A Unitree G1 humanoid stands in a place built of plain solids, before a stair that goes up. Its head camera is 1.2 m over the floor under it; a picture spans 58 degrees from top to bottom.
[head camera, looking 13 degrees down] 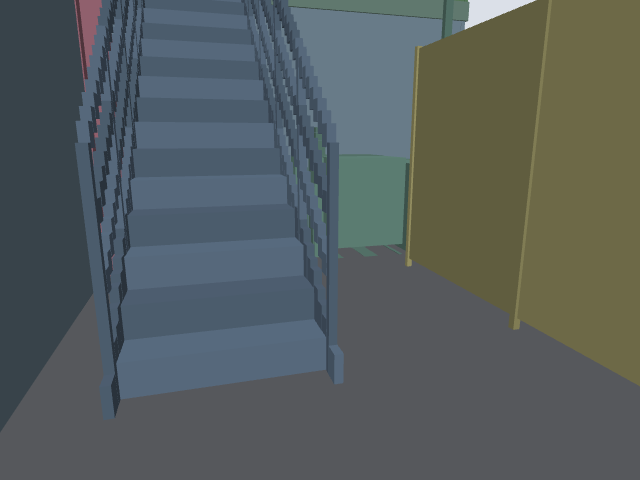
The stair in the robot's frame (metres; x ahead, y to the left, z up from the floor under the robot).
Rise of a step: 0.19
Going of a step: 0.25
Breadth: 1.11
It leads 16 degrees to the left of straight ahead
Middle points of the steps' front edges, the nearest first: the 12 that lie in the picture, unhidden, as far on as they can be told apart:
1.97 0.46 0.19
2.20 0.52 0.38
2.44 0.59 0.57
2.68 0.66 0.76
2.91 0.72 0.95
3.15 0.79 1.14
3.39 0.85 1.33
3.62 0.92 1.52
3.86 0.99 1.71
4.10 1.05 1.90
4.33 1.12 2.09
4.57 1.19 2.28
